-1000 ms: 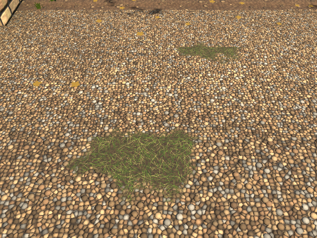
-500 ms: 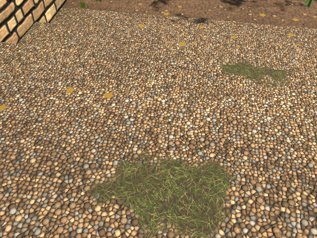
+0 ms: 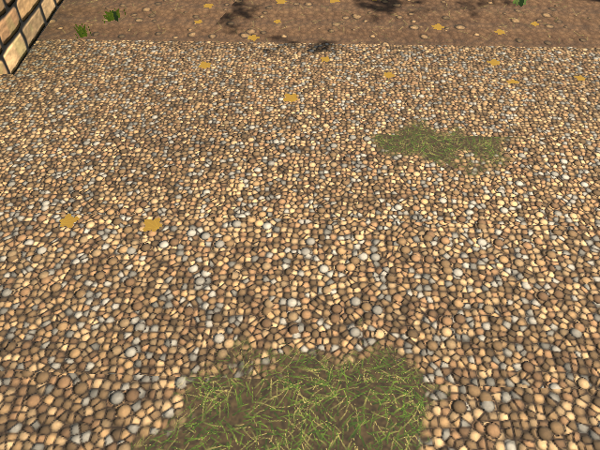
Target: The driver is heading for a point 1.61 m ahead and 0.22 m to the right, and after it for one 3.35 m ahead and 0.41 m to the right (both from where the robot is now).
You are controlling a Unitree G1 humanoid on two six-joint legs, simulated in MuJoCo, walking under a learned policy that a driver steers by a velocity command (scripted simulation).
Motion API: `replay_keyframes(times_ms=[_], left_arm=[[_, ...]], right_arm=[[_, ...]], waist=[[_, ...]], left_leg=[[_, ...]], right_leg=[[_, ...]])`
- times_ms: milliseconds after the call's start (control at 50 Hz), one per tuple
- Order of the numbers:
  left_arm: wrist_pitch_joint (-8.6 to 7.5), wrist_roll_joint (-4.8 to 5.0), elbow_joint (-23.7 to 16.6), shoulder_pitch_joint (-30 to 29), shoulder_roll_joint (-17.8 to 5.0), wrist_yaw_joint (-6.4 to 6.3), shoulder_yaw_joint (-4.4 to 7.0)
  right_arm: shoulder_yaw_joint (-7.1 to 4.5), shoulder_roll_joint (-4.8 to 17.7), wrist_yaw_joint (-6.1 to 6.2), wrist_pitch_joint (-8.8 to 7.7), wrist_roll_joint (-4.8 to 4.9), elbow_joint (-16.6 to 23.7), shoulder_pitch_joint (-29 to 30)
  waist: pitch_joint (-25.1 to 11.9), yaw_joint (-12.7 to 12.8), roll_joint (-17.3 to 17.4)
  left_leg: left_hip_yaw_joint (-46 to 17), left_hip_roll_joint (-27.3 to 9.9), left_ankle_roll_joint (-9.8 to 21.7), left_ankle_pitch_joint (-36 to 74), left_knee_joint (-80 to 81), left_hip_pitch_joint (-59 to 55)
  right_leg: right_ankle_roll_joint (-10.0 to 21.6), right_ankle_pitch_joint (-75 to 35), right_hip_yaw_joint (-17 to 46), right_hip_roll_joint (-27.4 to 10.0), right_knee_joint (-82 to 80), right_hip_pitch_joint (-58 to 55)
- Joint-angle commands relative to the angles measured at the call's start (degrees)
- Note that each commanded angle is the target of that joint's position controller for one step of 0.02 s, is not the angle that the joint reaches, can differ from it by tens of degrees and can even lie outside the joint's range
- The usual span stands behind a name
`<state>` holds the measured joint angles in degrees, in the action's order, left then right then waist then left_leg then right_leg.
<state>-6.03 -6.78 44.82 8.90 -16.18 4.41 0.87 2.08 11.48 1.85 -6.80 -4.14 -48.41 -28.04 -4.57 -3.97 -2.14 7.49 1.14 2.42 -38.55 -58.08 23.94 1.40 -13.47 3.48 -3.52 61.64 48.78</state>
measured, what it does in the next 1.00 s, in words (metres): goes down, turning right: right foot 0.19 m lower, then left foot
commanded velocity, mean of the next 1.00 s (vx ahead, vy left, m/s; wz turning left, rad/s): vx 0.04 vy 0.00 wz -0.27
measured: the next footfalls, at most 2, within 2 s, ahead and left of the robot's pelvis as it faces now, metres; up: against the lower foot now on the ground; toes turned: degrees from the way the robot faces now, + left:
right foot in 0.18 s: +0.23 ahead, -0.13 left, -0.19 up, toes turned -12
left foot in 0.52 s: +0.35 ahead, +0.08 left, -0.19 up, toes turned -13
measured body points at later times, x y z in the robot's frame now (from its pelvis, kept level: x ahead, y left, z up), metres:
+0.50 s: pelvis +0.20 -0.03 -0.12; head +0.23 -0.02 +0.33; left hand +0.38 +0.20 -0.23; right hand +0.31 -0.32 -0.22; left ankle +0.31 +0.09 -0.84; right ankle +0.20 -0.12 -0.86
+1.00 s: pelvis +0.27 +0.01 -0.12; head +0.29 +0.01 +0.33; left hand +0.43 +0.24 -0.25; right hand +0.38 -0.28 -0.22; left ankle +0.31 +0.08 -0.86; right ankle +0.20 -0.12 -0.86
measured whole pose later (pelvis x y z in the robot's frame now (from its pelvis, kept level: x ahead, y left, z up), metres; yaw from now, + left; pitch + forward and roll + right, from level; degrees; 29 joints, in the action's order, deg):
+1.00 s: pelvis +0.27 +0.01 -0.12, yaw -16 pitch +0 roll -1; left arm -2.5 0.2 46.9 13.6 -15.2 3.4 3.0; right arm -2.4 15.4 -6.0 -5.0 0.0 -47.6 -3.5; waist 1.6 1.1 0.3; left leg 4.2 1.0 3.6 -15.4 -31.8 16.9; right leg -2.5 18.8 4.3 -0.2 29.2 10.9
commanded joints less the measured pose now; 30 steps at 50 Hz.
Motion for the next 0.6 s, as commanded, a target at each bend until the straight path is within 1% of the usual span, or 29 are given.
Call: replay_keyframes(times_ms=[20,40,60,80,100,120,140,160,180,200,220,240,260,280,300,320,340,360,380,400,420,440,460,500,520,540,560,580,600], left_arm=[[0.94,2.09,-0.38,0.79,-0.65,1.41,-0.16],[1.41,2.83,-1.23,-0.85,-3.27,1.23,1.06],[1.91,2.33,-1.65,-2.06,-4.96,0.81,1.53],[2.2,1.46,-2.09,-4.93,-4.71,0.57,1.22],[2.57,0.77,-2.31,-6.59,-3.37,0.4,0.65],[2.9,0.55,-2.33,-6.72,-2.72,-0.01,0.37],[3.21,0.56,-1.03,-3.27,-2.24,-0.58,0.37],[3.25,1.08,0.99,4.07,-3.5,-1.51,1.37],[2.48,2.07,3.43,13.34,-7.79,-2.62,3.94],[2.14,1.55,4.4,22.75,-13.28,-3.83,5.84],[2.55,2.62,3.69,24.13,-13.33,-3.97,5.77],[2.26,2.06,1.26,21.44,-11.85,-3.83,6.05],[1.53,2.47,-0.8,15.12,-13.42,-3.11,6.33],[-0.09,2.49,0.57,12.87,-9.8,-3.43,4.82],[-0.39,5.02,-3.52,6.06,-10.46,-2.18,4.92],[-0.53,5.8,-6.26,0.93,-7.16,-1.66,3.94],[-0.88,5.54,-6.5,-0.65,-9.62,-1.02,4.43],[-0.88,4.37,-7.54,-0.07,-11.35,-0.37,4.95],[-0.82,3.69,-8.1,0.93,-11.83,-0.38,5.33],[-0.73,4.14,-8.11,3.23,-10.52,-0.37,5.25],[-0.42,4.64,-8.19,4.05,-9.77,-0.38,5.29],[-0.11,5.25,-8.2,4.53,-8.78,-0.34,5.33],[0.24,5.41,-8.15,4.32,-7.97,-0.06,5.14],[1.16,6.25,-8.0,2.73,-5.71,0.7,4.25],[1.37,6.92,-7.59,3.85,-4.02,1.23,3.55],[1.7,7.16,-7.59,5.21,-2.52,1.48,2.98],[2.15,6.88,-6.91,12.67,-1.25,0.94,2.74],[2.22,7.06,-5.42,16.81,0.09,0.76,2.23],[2.97,6.6,-5.47,11.98,-3.54,0.3,3.24]], right_arm=[[-0.42,6.12,1.23,-1.78,-0.92,4.68,4.08],[-0.12,6.43,0.15,-1.67,-0.04,3.91,2.83],[-0.03,6.7,-0.71,-1.92,1.07,2.96,1.04],[0.06,6.77,-0.88,-1.62,2.6,1.56,-2.19],[-0.05,7.38,-0.73,-0.86,3.01,-0.64,-4.77],[-0.11,7.42,-0.75,-0.01,2.9,-2.67,-6.83],[-0.33,7.49,-1.08,1.05,2.02,-4.24,-7.0],[-0.52,7.44,-1.98,2.04,0.88,-5.31,-5.77],[-0.73,8.06,-3.37,2.52,-0.33,-5.21,-4.81],[-0.22,5.48,-4.58,1.79,-1.0,-1.87,-2.35],[1.23,0.06,-5.48,2.14,-0.11,1.85,-1.54],[0.17,5.45,-5.69,1.83,1.75,7.58,12.58],[-0.86,8.17,-5.09,1.0,2.53,10.91,15.58],[-2.31,10.1,-2.45,0.2,1.52,10.36,18.08],[-1.99,8.01,-0.38,0.0,0.67,10.3,8.35],[-2.78,10.22,-0.32,0.58,1.41,8.31,7.42],[-3.08,9.56,-1.01,1.87,0.08,6.21,6.1],[-3.09,7.48,-1.69,2.67,0.73,4.17,5.01],[-2.53,5.48,-2.78,3.41,1.55,2.1,4.95],[-2.34,5.12,-3.29,3.97,1.38,2.02,6.01],[-2.5,5.9,-3.33,4.46,1.23,1.87,8.17],[-2.72,6.37,-3.07,4.77,1.35,2.21,10.02],[-3.17,7.63,-2.81,4.69,1.28,2.47,11.96],[-3.81,8.9,-2.64,4.17,1.82,3.19,15.4],[-4.06,9.42,-2.67,3.48,2.63,3.83,17.38],[-4.45,10.59,-2.73,2.71,3.25,4.9,17.82],[-4.96,14.52,-2.95,1.6,4.0,6.85,20.52],[-4.23,11.98,-4.34,0.78,3.93,7.99,24.27],[-4.09,10.51,-5.73,0.99,4.7,7.39,25.63]], waist=[[7.28,3.37,2.87],[7.95,3.92,3.95],[10.53,3.5,3.7],[12.38,1.29,2.72],[13.21,-0.49,2.7],[14.14,-1.46,3.19],[14.38,-0.67,3.13],[12.9,2.64,2.53],[8.5,7.1,-0.88],[-2.74,10.16,-13.13],[-22.45,9.19,-14.08],[-18.15,14.88,-4.82],[-13.15,11.45,-1.17],[-1.64,7.65,8.41],[-2.36,-0.08,-5.37],[3.41,-0.2,-3.37],[3.13,-2.31,-1.44],[1.73,-2.86,3.16],[0.25,-1.18,0.3],[-0.05,0.17,0.19],[-0.53,1.46,1.04],[-0.81,1.9,0.94],[-0.69,2.11,1.49],[-0.64,1.69,2.12],[-1.27,1.96,3.14],[-2.97,1.92,3.93],[-7.12,6.26,10.13],[-7.39,7.82,11.5],[-4.31,6.87,6.67]], left_leg=[[-6.5,-7.26,4.18,7.13,17.36,24.26],[-8.29,-9.33,4.21,7.77,16.91,22.61],[-10.31,-11.82,3.46,7.12,13.93,15.83],[-12.53,-13.14,2.72,7.66,11.54,7.32],[-15.11,-14.63,2.27,8.65,9.77,-1.14],[-16.6,-15.38,1.92,10.88,8.43,-7.38],[-16.87,-15.79,1.54,12.89,4.55,-10.34],[-14.93,-14.8,1.3,14.81,-1.4,-7.47],[-9.27,-10.98,-0.48,21.75,-12.74,-0.07],[-0.13,-2.23,-6.94,12.99,-35.88,12.82],[-5.12,-0.28,-10.67,-11.2,-51.26,25.04],[-8.2,-0.94,-11.61,-14.06,-56.6,35.79],[-9.36,-3.38,-10.47,-12.4,-54.61,36.7],[-10.66,-6.34,-6.86,4.1,-36.12,33.69],[-13.95,-8.48,-8.23,6.85,-29.38,24.7],[-13.26,-8.41,-8.41,14.08,-12.09,18.24],[-10.4,-8.11,-8.12,21.78,-4.18,7.02],[-7.93,-6.98,-8.15,25.63,0.97,0.28],[-6.39,-6.05,-7.48,29.56,4.26,-1.33],[-7.01,-5.52,-7.61,31.81,8.86,-1.58],[-7.08,-4.69,-7.9,32.49,12.86,-2.01],[-8.26,-5.01,-8.17,32.44,15.45,-2.36],[-9.54,-6.06,-7.95,31.94,18.05,-2.75],[-8.7,-6.27,-6.43,34.2,24.87,-5.96],[-8.53,-6.52,-4.32,37.97,28.51,-8.72],[-9.97,-8.78,-0.7,45.08,30.28,-12.55],[-17.02,-15.86,8.68,54.29,33.54,-18.04],[-21.95,-18.83,13.07,47.0,35.41,-18.93],[-19.9,-15.18,9.24,35.07,35.32,-12.6]], right_leg=[[-0.66,-24.64,-6.19,0.6,-15.8,-26.33],[-0.98,-19.88,-6.25,1.07,-15.4,-28.28],[-0.72,-15.15,-5.22,-0.13,-20.44,-24.7],[-0.53,-11.28,-4.38,-1.58,-27.72,-20.68],[0.23,-9.64,-3.27,-2.76,-34.63,-17.36],[0.85,-9.29,-2.65,-3.71,-40.15,-16.39],[1.31,-9.74,-2.43,-4.41,-44.91,-19.64],[2.15,-14.65,-4.89,-3.15,-48.01,-30.55],[4.38,-20.17,-9.46,-0.1,-46.75,-49.11],[14.38,-44.56,-5.0,-4.76,-37.58,-71.83],[25.25,-55.65,10.72,-16.04,-23.8,-94.53],[24.09,-57.53,15.51,-17.74,-24.27,-91.99],[22.27,-48.06,13.76,-18.66,-26.81,-78.29],[15.49,-27.27,10.39,-12.2,-36.88,-59.45],[21.26,-36.36,12.16,-17.48,-35.08,-47.05],[24.25,-26.51,14.8,-18.27,-43.21,-31.67],[22.45,-16.4,10.41,-12.05,-44.92,-23.23],[19.93,-12.24,9.77,-9.51,-45.37,-19.22],[20.07,-19.84,8.27,-8.12,-44.12,-21.16],[19.13,-20.94,8.95,-8.24,-43.68,-23.75],[18.42,-17.21,9.89,-8.49,-43.59,-26.44],[17.7,-11.18,11.71,-9.51,-43.06,-28.41],[17.08,-5.08,13.27,-10.48,-42.32,-29.55],[14.87,7.09,14.58,-9.52,-39.67,-29.56],[12.28,12.14,14.75,-7.04,-38.34,-29.59],[8.62,16.59,13.36,-3.64,-36.07,-29.03],[3.18,29.96,7.68,2.07,-33.71,-28.03],[-1.88,38.21,1.46,6.13,-34.08,-25.8],[-3.69,35.45,-0.18,4.95,-34.62,-30.77]])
